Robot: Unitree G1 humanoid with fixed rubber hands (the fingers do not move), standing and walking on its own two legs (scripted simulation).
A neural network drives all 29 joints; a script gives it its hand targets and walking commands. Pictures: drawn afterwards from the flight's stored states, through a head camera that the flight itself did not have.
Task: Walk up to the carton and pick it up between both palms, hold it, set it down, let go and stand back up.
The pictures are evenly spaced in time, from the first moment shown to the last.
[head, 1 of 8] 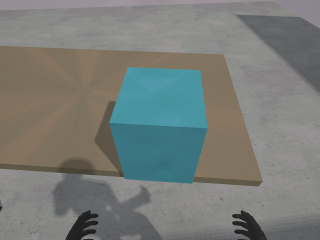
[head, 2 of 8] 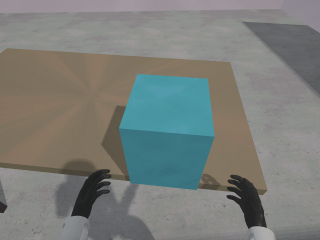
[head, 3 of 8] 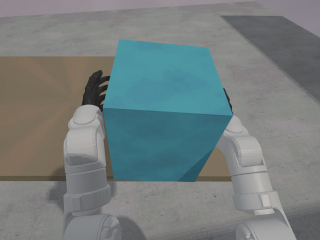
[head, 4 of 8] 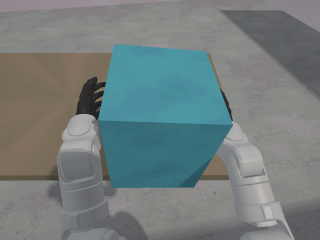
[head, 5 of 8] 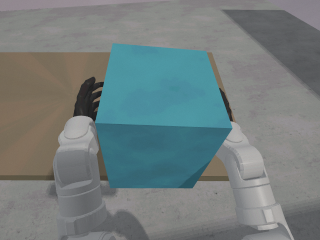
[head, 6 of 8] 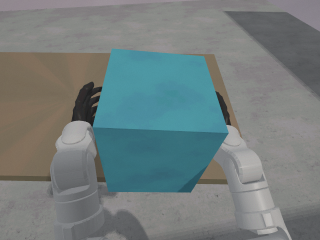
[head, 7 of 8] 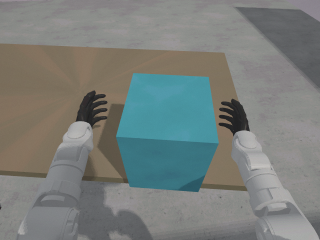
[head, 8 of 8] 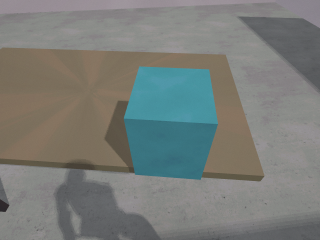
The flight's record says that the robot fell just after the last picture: no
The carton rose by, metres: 0.12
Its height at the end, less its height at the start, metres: +0.00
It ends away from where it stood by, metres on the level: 0.02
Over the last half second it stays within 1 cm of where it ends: yes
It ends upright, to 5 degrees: yes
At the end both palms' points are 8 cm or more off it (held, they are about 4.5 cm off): yes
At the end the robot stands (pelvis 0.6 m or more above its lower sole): yes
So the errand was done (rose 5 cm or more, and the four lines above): yes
